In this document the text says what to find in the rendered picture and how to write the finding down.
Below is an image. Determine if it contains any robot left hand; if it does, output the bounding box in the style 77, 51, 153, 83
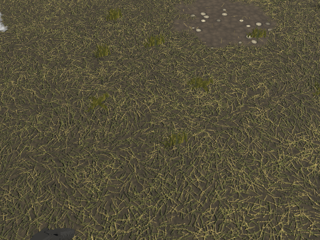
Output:
30, 228, 75, 240

